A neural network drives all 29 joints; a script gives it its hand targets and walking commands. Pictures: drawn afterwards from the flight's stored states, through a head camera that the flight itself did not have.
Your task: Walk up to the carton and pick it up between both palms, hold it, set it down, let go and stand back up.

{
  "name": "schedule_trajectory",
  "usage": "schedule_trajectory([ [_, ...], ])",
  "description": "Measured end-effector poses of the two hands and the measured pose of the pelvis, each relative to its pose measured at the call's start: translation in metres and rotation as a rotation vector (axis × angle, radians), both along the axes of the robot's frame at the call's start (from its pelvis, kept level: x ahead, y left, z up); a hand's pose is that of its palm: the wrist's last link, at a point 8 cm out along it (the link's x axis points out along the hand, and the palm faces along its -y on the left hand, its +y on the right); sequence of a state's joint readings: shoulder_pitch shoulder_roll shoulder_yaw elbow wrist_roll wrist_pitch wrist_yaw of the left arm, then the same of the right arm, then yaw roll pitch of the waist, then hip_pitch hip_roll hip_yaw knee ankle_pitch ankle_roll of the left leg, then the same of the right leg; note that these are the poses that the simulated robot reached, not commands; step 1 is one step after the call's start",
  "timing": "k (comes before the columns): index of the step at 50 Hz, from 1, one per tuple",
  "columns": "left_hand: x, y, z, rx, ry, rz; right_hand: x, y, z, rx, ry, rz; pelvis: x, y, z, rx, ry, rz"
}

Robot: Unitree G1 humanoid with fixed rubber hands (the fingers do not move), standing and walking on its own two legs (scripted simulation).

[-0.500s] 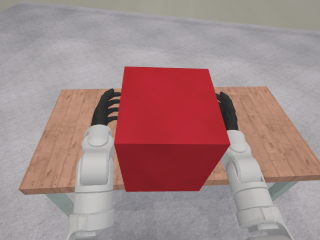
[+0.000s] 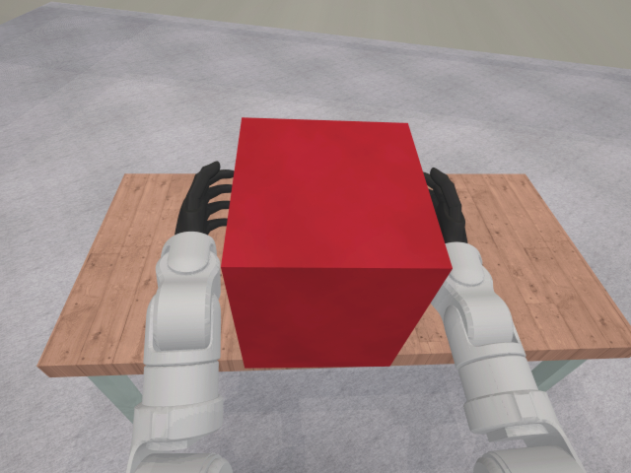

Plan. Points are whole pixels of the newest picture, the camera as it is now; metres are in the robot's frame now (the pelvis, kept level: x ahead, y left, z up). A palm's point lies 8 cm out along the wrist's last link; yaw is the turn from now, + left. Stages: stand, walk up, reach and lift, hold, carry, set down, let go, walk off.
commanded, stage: hold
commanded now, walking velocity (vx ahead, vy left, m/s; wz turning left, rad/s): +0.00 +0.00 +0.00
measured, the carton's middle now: (321, 252) +0.37 -0.02 +0.10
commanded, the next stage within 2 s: none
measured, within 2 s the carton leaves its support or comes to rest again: neither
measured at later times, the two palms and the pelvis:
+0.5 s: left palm (168, 231) +0.35 +0.15 +0.17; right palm (428, 221) +0.35 -0.14 +0.16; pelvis -0.01 +0.00 +0.00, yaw +1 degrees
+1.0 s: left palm (169, 235) +0.35 +0.15 +0.17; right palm (427, 223) +0.35 -0.14 +0.16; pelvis -0.01 -0.01 +0.00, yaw +1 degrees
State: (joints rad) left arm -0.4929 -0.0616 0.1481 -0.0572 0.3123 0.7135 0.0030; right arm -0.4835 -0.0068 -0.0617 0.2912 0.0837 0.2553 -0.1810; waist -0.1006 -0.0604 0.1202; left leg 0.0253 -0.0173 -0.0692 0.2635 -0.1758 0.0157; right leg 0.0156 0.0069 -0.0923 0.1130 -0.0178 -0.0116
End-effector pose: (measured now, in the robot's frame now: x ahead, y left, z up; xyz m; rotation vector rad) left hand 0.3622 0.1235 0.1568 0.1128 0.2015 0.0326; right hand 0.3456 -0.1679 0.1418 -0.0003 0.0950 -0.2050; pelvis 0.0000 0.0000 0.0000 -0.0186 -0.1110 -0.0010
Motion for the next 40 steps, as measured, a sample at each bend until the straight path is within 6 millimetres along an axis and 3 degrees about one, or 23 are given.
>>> schedule_trajectory([
  [8, -0.018, 0.023, 0.01, -0.027, -0.013, 0.076, 0.004, 0.022, 0.014, -0.004, -0.016, 0.072, -0.005, 0.0, 0.0, 0.002, -0.023, -0.01],
  [14, -0.021, 0.034, 0.014, -0.021, -0.004, 0.094, 0.009, 0.034, 0.02, 0.016, -0.008, 0.099, -0.009, -0.001, -0.001, 0.001, -0.023, 0.011],
  [31, -0.014, 0.019, 0.012, -0.015, 0.004, 0.057, 0.005, 0.018, 0.014, 0.006, -0.001, 0.061, -0.007, -0.002, -0.001, 0.001, -0.019, 0.01],
  [40, -0.015, 0.02, 0.01, -0.024, 0.001, 0.063, 0.005, 0.02, 0.013, 0.004, -0.006, 0.068, -0.007, -0.005, 0.0, 0.002, -0.015, 0.01],
])
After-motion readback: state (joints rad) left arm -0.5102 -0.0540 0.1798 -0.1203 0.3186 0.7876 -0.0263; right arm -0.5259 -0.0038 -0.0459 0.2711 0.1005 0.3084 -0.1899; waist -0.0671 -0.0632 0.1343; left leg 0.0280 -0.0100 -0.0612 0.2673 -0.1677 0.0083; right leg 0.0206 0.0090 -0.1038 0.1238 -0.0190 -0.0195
